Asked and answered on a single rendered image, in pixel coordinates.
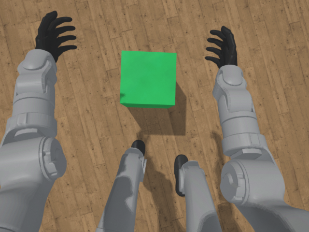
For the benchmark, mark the right robot upper arm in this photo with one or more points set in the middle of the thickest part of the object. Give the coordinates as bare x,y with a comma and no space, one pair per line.
256,188

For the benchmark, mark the robot right shin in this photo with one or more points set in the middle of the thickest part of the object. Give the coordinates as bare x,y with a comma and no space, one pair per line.
192,163

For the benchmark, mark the right robot forearm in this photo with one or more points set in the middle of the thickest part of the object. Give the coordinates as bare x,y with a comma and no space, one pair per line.
241,134

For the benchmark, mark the right robot hand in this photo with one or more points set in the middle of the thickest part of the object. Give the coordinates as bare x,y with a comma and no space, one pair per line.
228,53

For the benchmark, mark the left robot upper arm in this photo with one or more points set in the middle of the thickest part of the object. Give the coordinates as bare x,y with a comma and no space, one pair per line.
28,170

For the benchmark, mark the left robot forearm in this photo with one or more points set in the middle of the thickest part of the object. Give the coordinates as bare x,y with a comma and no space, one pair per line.
34,99

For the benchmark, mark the left robot hand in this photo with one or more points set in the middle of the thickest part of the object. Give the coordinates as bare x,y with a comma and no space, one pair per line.
47,38

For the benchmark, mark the carton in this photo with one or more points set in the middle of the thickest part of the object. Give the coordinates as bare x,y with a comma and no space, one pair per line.
148,79

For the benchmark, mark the right robot thigh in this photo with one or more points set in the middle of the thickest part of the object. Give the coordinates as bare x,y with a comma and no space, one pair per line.
201,215

